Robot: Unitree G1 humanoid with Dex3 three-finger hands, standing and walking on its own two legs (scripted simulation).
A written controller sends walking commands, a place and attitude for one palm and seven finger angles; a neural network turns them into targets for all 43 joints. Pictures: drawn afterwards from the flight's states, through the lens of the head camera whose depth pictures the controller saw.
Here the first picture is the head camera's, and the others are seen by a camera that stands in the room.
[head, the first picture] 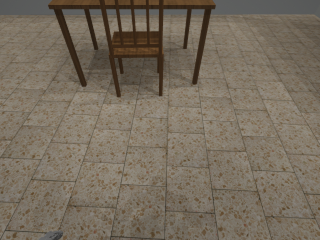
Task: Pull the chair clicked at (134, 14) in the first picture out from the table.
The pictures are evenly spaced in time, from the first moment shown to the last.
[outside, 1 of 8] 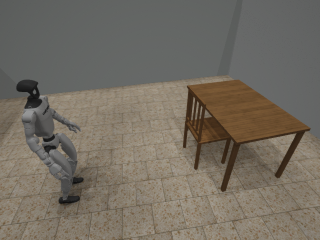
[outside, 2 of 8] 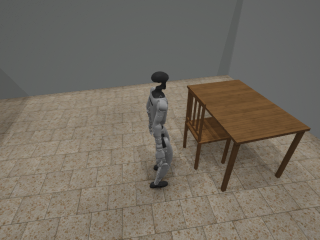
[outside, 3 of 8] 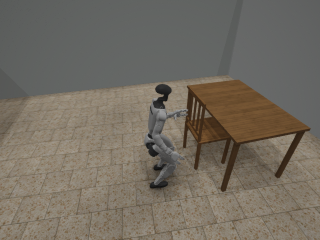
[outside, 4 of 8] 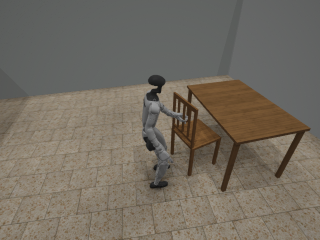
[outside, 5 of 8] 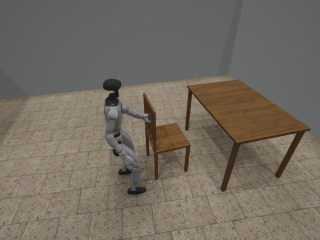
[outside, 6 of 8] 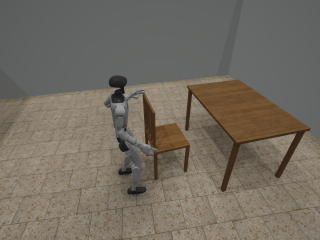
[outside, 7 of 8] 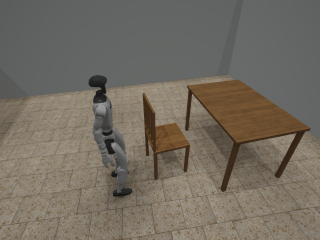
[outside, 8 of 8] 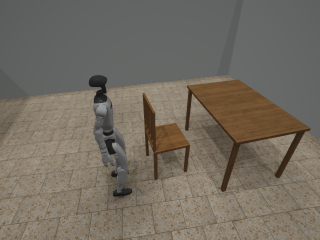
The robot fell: no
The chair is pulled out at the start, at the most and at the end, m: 0.00 0.52 0.52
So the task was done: yes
